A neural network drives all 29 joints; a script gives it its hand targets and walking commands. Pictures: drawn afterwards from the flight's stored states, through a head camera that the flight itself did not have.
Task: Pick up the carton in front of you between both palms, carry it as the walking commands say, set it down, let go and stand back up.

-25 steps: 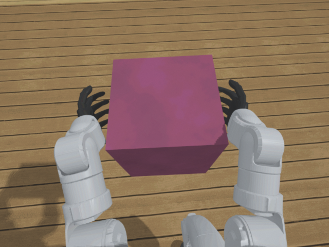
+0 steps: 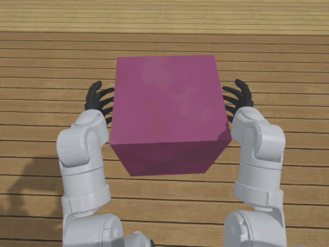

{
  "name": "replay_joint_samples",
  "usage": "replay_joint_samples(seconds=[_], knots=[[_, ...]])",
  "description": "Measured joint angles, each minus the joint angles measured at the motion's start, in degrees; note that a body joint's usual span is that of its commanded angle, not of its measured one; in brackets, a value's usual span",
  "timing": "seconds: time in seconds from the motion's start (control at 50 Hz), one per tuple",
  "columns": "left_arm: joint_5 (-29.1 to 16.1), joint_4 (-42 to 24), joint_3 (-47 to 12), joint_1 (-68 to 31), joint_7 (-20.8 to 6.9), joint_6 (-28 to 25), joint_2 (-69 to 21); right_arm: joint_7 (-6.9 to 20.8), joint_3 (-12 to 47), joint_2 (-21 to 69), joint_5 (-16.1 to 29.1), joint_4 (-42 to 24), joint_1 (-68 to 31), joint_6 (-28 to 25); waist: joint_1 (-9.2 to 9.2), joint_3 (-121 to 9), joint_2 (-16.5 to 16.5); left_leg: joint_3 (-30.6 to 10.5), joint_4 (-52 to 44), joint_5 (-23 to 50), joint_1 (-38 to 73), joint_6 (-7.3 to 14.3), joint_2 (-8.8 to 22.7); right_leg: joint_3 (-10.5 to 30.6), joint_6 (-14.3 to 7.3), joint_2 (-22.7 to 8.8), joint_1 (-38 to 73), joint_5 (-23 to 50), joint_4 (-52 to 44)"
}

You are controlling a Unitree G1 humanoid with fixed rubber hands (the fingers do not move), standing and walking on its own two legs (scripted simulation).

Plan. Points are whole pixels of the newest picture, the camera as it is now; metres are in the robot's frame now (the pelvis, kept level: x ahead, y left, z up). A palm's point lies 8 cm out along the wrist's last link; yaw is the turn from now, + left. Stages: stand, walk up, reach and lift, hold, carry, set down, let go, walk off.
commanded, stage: carry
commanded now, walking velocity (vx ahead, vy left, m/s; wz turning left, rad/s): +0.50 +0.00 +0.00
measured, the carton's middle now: (167, 123) +0.38 +0.01 +0.09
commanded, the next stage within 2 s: none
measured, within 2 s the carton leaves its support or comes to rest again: neither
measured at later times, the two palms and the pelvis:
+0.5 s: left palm (113, 32) +0.62 +0.15 +0.20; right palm (218, 25) +0.66 -0.15 +0.20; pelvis +0.30 -0.04 +0.07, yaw +1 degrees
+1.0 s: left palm out of the picture +0.97 +0.12 +0.25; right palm out of the picture +0.94 -0.19 +0.26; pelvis +0.61 -0.01 +0.12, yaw -1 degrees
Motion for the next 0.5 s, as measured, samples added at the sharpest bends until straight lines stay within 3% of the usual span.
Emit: replay_joint_samples(seconds=[0.06,0.1,0.16,0.22,0.28,0.34,0.38,0.44,0.5], knots=[[1.8,1.7,1.8,1.5,-0.1,0.1,0.1,0.5,1.4,0.6,0.5,2.2,0.4,1.3,-4.97,0.3,1.7,-0.7,-0.4,-4.1,3.9,-0.2,-0.5,5.5,-0.4,3.4,-11.9,3.3,30.1],[3.1,2.2,3.4,1.9,-0.2,0.0,-1.1,0.2,2.3,0.8,1.6,1.7,1.9,1.8,-6.94,0.8,2.4,-1.5,-4.2,-4.1,7.4,-1.1,-0.5,5.6,-1.6,5.0,-19.4,5.2,40.2],[4.7,1.3,4.3,2.1,-0.5,-0.6,-2.9,-0.1,2.2,0.6,2.9,0.6,3.0,1.2,-7.80,1.6,2.5,-2.2,-9.9,-4.2,13.0,-1.3,0.0,4.1,-2.6,4.8,-27.7,7.1,39.6],[5.0,-0.6,3.6,2.4,-0.1,-1.8,-3.0,-0.2,2.4,0.1,4.0,-0.3,2.3,0.2,-7.59,1.6,2.5,-2.5,-14.1,-5.2,18.0,-1.9,0.5,2.6,-2.4,3.1,-32.7,8.1,30.3],[4.5,-1.9,2.7,2.6,0.2,-2.2,-2.2,0.0,2.6,-0.1,4.0,-0.9,1.2,-0.3,-6.26,0.5,2.8,-2.7,-16.9,-7.2,22.7,-3.2,1.3,0.8,-2.0,2.1,-32.2,8.8,15.3],[4.1,-0.2,1.6,1.1,0.3,-1.7,-1.8,0.5,1.7,-0.8,3.3,-1.0,0.7,0.5,-2.86,-0.9,4.6,-3.4,-12.6,-12.5,25.5,-4.6,4.3,-3.2,-3.0,4.1,-26.1,11.7,3.6],[4.0,2.8,0.5,-0.4,0.4,-1.8,-1.9,0.5,0.7,-1.9,2.9,-0.4,1.1,0.8,0.56,-1.0,4.8,-5.9,3.0,-11.1,20.7,-4.1,5.6,-4.4,-3.6,5.2,-24.1,10.2,5.5],[1.9,4.0,-0.8,0.3,-0.2,0.1,-2.1,0.3,-1.8,-1.5,0.7,1.8,1.6,1.0,4.62,-0.7,3.0,-9.6,28.6,-9.3,9.1,-2.5,2.0,-3.7,-3.7,5.6,-19.4,7.9,2.4],[1.0,2.9,-1.1,1.6,0.9,0.4,-2.0,0.5,-3.4,0.4,-0.6,1.7,1.3,1.1,6.30,0.3,2.7,-8.8,34.9,-6.6,0.2,-1.1,1.1,-2.9,-3.2,5.6,-13.9,7.9,-3.3]])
